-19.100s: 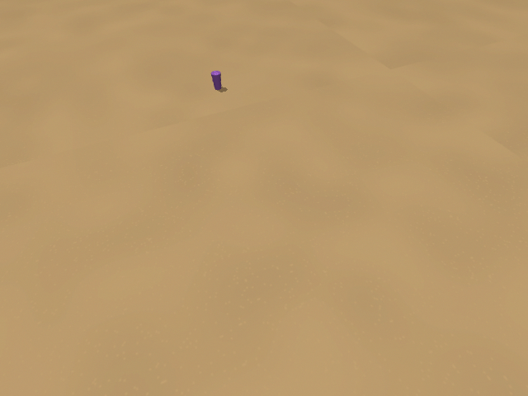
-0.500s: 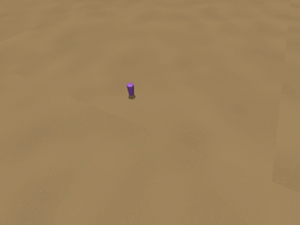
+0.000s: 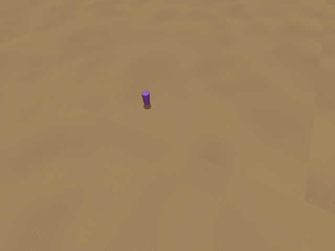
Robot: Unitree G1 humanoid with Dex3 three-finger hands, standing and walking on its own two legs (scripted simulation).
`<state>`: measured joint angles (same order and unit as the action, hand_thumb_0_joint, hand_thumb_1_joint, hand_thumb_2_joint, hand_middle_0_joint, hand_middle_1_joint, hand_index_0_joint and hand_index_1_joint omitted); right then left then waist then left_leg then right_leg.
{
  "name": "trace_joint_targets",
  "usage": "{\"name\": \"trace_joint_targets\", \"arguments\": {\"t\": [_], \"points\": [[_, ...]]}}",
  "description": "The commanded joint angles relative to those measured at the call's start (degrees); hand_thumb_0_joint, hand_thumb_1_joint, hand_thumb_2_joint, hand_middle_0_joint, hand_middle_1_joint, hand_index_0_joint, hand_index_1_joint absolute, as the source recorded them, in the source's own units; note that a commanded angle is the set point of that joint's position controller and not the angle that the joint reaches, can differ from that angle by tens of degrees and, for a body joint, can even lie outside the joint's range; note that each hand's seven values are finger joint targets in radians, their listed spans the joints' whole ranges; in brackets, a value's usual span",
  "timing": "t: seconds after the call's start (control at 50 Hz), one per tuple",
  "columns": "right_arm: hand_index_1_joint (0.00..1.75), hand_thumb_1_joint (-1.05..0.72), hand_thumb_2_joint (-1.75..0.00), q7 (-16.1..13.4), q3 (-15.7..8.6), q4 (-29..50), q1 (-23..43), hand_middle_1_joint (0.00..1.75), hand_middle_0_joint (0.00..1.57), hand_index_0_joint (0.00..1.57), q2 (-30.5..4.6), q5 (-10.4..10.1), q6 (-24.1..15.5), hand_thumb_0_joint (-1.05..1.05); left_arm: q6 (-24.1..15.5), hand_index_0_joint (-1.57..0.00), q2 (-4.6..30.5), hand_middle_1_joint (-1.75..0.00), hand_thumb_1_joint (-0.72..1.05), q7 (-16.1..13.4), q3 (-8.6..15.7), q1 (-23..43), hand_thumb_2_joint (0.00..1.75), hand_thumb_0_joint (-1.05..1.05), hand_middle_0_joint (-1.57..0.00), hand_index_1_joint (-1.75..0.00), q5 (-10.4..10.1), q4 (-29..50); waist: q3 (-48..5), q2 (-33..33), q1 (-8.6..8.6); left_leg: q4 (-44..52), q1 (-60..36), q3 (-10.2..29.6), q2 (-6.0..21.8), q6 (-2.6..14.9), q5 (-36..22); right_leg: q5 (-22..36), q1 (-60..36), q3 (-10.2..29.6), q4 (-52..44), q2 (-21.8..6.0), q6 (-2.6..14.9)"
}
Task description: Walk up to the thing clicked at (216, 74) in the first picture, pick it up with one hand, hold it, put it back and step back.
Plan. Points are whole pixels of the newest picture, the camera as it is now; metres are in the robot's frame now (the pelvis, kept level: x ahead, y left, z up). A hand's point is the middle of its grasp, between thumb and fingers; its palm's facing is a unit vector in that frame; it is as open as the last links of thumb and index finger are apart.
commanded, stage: stand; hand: left
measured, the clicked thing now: (146, 98) +1.48 +0.25 -0.72
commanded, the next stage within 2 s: walk up in 0.38 s
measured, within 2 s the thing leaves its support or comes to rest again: neither
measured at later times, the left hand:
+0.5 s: hand out of the picture +0.08 +0.27 -0.15, palm faces +0.05 -0.94 -0.34, open 7.4 cm
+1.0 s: hand (66, 224) +0.25 +0.33 -0.15, palm faces -0.06 -0.94 -0.34, open 7.4 cm
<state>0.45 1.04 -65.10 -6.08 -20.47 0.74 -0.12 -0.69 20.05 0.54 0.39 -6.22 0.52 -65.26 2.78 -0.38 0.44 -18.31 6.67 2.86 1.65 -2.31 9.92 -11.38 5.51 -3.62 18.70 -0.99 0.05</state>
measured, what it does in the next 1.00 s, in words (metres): walks ahead: left foot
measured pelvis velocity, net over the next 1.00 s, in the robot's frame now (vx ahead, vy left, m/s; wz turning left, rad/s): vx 0.18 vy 0.05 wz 0.00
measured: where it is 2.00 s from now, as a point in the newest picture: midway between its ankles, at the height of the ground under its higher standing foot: (176, 184)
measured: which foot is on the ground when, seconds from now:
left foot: down 0.00-0.44, up 0.46-0.66, down 0.68-1.00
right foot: down 0.00-0.68, up 0.70-1.00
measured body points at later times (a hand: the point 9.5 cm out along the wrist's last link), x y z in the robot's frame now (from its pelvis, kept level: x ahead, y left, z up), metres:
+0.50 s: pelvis +0.01 +0.00 +0.00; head +0.01 +0.00 +0.45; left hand +0.07 +0.32 -0.13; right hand +0.09 -0.31 -0.13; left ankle +0.00 +0.14 -0.73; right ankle -0.01 -0.11 -0.75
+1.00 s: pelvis +0.18 +0.05 -0.01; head +0.18 +0.05 +0.44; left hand +0.25 +0.38 -0.12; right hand +0.20 -0.27 -0.12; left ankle +0.13 +0.18 -0.75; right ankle +0.30 -0.10 -0.71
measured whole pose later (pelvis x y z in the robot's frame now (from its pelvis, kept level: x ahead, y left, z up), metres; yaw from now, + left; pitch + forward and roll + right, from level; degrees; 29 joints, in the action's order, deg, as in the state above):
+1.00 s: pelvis +0.18 +0.05 -0.01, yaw +0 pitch -3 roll +2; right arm 3.9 -3.9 -53.8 -19.1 -22.5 1.4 -4.6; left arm -1.1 25.0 6.5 3.9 -13.4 1.3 -55.5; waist 3.2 2.7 -1.2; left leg -21.3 2.1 -7.2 1.5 0.0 16.2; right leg -11.6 28.8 0.1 42.1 -6.0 0.0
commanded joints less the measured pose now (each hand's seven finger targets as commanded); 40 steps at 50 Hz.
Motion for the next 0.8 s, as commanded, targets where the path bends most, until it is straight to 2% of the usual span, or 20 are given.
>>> {"name": "trace_joint_targets", "arguments": {"t": [0.0,0.06,0.34,0.36,0.38,0.4,0.42,0.44,0.46,0.5,0.54,0.58,0.62,0.64,0.66,0.68,0.7,0.72,0.74,0.78], "points": [[0.30,-0.90,-0.90,-1.14,-2.19,3.14,1.74,0.30,0.20,0.20,-11.78,-0.31,-1.32,0.00,-1.06,-0.20,12.81,-0.30,0.90,-0.95,2.04,2.15,0.90,0.00,-0.20,-0.30,-0.26,3.44,-4.65,0.16,-0.18,1.67,0.37,3.53,5.45,2.53,-12.02,10.72,-2.37,5.87,-2.93,-7.28,0.71],[0.30,-0.90,-0.90,-1.20,-2.30,3.17,1.80,0.30,0.20,0.20,-11.80,-0.23,-1.24,0.00,-0.90,-0.20,12.79,-0.30,0.90,-0.96,2.07,2.19,0.90,0.00,-0.20,-0.30,-0.03,3.54,-4.30,0.03,-0.29,2.15,0.50,3.56,5.46,2.45,-9.81,7.66,-1.51,5.68,-3.36,-7.03,0.75],[0.30,-0.90,-0.90,-1.20,-2.31,3.43,1.77,0.30,0.20,0.20,-11.77,-0.39,-1.41,0.00,-0.83,-0.20,12.83,-0.30,0.90,-0.95,2.26,2.01,0.90,0.00,-0.20,-0.30,-0.05,3.37,-4.26,0.20,-0.07,2.37,-0.36,3.68,5.57,2.61,-11.62,9.19,-2.00,5.60,-3.02,-7.13,0.87],[0.30,-0.90,-0.90,0.33,-6.52,6.54,-1.73,0.30,0.20,0.20,-16.90,0.64,-2.42,0.00,-1.81,-0.20,18.85,-0.30,0.90,0.85,6.54,-1.94,0.90,0.00,-0.20,-0.30,0.86,6.69,-10.05,1.89,0.73,-3.36,2.07,3.16,2.73,7.16,19.90,-20.70,-5.51,4.55,1.80,-4.84,3.44],[0.30,-0.90,-0.90,1.04,-6.77,7.27,0.92,0.30,0.20,0.20,-16.86,1.26,-2.35,0.00,-1.82,-0.20,18.64,-0.30,0.90,1.45,6.83,-3.14,0.90,0.00,-0.20,-0.30,1.37,6.34,-4.35,1.26,2.35,-5.78,11.71,3.26,2.27,7.43,27.70,-30.60,-3.02,8.68,1.23,-7.40,5.20],[0.30,-0.90,-0.90,1.53,-6.78,9.58,5.18,0.30,0.20,0.20,-15.46,1.32,-2.18,0.00,-1.99,-0.20,19.26,-0.30,0.90,1.76,7.60,-4.62,0.90,0.00,-0.20,-0.30,1.56,6.67,1.03,3.30,4.23,-10.82,22.25,0.42,0.94,6.29,24.86,-35.36,-4.40,13.89,-2.60,-11.22,7.53],[0.30,-0.90,-0.90,1.84,-6.46,11.70,7.86,0.30,0.20,0.20,-13.31,1.38,-2.20,0.00,-2.33,-0.20,21.04,-0.30,0.90,1.67,8.38,-7.01,0.90,0.00,-0.20,-0.30,1.71,7.17,4.18,10.11,6.42,-22.89,31.60,-4.86,-1.30,4.82,16.87,-38.09,-8.36,22.21,-10.30,-18.82,11.60],[0.30,-0.90,-0.90,1.93,-6.59,12.44,9.22,0.30,0.20,0.20,-12.87,1.77,-2.52,0.00,-3.04,-0.20,21.66,-0.30,0.90,1.62,8.76,-8.41,0.90,0.00,-0.20,-0.30,2.20,8.12,5.70,9.18,7.86,-28.02,37.19,-2.04,1.84,3.97,16.70,-32.38,-10.22,27.94,-13.72,-24.60,15.53],[0.30,-0.90,-0.90,2.12,-7.07,12.17,8.38,0.30,0.20,0.20,-14.03,1.56,-2.91,0.00,-3.36,-0.20,20.57,-0.30,0.90,1.61,8.60,-7.39,0.90,0.00,-0.20,-0.30,1.91,8.72,6.14,4.63,6.81,-29.77,36.53,0.98,2.86,3.84,15.19,-28.63,-8.64,26.66,-13.51,-23.79,15.61],[0.30,-0.90,-0.90,3.31,-7.68,11.83,2.97,0.30,0.20,0.20,-14.43,1.08,-3.26,0.00,-3.54,-0.20,20.24,-0.30,0.90,1.70,8.47,-4.01,0.90,0.00,-0.20,-0.30,2.02,10.46,2.65,6.63,3.06,-26.49,29.38,0.53,4.76,3.36,15.13,-28.33,-6.13,19.45,-12.94,-19.06,13.08],[0.30,-0.90,-0.90,4.16,-8.33,11.42,-0.06,0.30,0.20,0.20,-14.16,1.33,-3.29,0.00,-3.47,-0.20,20.69,-0.30,0.90,2.33,8.39,-0.15,0.90,0.00,-0.20,-0.30,2.20,12.84,2.60,10.84,0.92,-21.78,20.07,-1.85,4.55,2.94,14.11,-25.27,1.00,13.04,-11.29,-16.12,11.39],[0.30,-0.90,-0.90,4.37,-9.07,11.41,-2.76,0.30,0.20,0.20,-13.64,1.47,-3.29,0.00,-3.25,-0.20,19.96,-0.30,0.90,2.88,7.98,1.23,0.90,0.00,-0.20,-0.30,2.08,14.63,2.78,9.75,-0.75,-16.84,10.93,-4.88,3.13,2.40,8.67,-22.40,8.49,8.24,-8.19,-13.99,9.97],[0.30,-0.90,-0.90,3.73,-10.28,9.02,-11.65,0.30,0.20,0.20,-13.95,1.61,-3.49,0.00,-2.67,-0.20,18.27,-0.30,0.90,3.26,7.37,2.29,0.90,0.00,-0.20,-0.30,1.74,15.18,0.18,4.66,-5.43,-12.43,-4.94,-8.57,0.45,1.79,1.87,-24.53,18.96,2.98,2.17,-10.05,8.21],[0.30,-0.90,-0.90,3.00,-11.59,6.71,-19.04,0.30,0.20,0.20,-16.62,1.78,-3.76,0.00,-2.28,-0.20,15.52,-0.30,0.90,3.26,6.55,1.01,0.90,0.00,-0.20,-0.30,2.14,15.39,-3.52,-4.25,-8.47,-13.91,-17.12,-6.68,-0.32,3.06,5.98,-25.37,27.41,0.84,15.29,-7.24,6.97],[0.30,-0.90,-0.90,1.92,-12.95,6.06,-25.51,0.30,0.20,0.20,-21.97,2.48,-4.00,0.00,-2.16,-0.20,10.55,-0.30,0.90,3.35,5.01,-0.86,0.90,0.00,-0.20,-0.30,1.95,16.12,-3.97,-20.52,-11.45,-1.35,-19.35,10.15,8.91,6.12,29.26,-26.19,35.12,-2.26,39.06,0.86,5.28],[0.30,-0.90,-0.90,1.65,-12.60,9.36,-20.91,0.30,0.20,0.20,-25.69,2.16,-4.63,0.00,-2.06,-0.20,11.60,-0.30,0.90,2.88,4.89,-1.56,0.90,0.00,-0.20,-0.30,0.82,16.73,-2.73,-16.90,-9.13,13.10,-10.36,38.91,21.07,11.04,45.21,-22.76,38.16,7.83,48.81,5.19,3.41],[0.30,-0.90,-0.90,1.60,-12.33,11.99,-12.49,0.30,0.20,0.20,-25.84,0.35,-4.63,0.00,-1.99,-0.20,15.69,-0.30,0.90,2.43,5.08,-2.23,0.90,0.00,-0.20,-0.30,0.84,16.24,2.83,-8.63,-5.04,16.15,0.23,39.40,23.68,13.52,47.13,-17.14,35.28,13.93,50.08,0.18,3.89],[0.30,-0.90,-0.90,1.70,-11.23,13.74,-7.78,0.30,0.20,0.20,-23.79,0.12,-4.94,0.00,-2.00,-0.20,17.63,-0.30,0.90,2.54,5.39,-5.84,0.90,0.00,-0.20,-0.30,-0.08,14.28,3.15,-4.60,-1.68,12.02,0.51,30.09,22.05,13.64,40.04,-12.98,33.97,13.74,49.32,-1.87,3.52],[0.30,-0.90,-0.90,1.72,-10.24,15.02,-5.26,0.30,0.20,0.20,-20.93,0.31,-5.27,0.00,-2.05,-0.20,18.13,-0.30,0.90,2.76,5.85,-9.91,0.90,0.00,-0.20,-0.30,-0.59,12.09,2.37,-5.38,0.36,9.47,0.21,22.34,18.81,13.30,33.45,-9.90,31.98,12.71,46.57,-3.30,2.54],[0.30,-0.90,-0.90,1.64,-9.36,15.16,-6.66,0.30,0.20,0.20,-18.29,0.22,-5.77,0.00,-2.22,-0.20,18.73,-0.30,0.90,3.22,6.40,-10.00,0.90,0.00,-0.20,-0.30,0.01,10.94,3.38,-6.83,-0.25,10.18,4.07,13.55,15.58,12.63,26.45,-6.50,27.96,10.84,40.61,-4.71,0.89]]}}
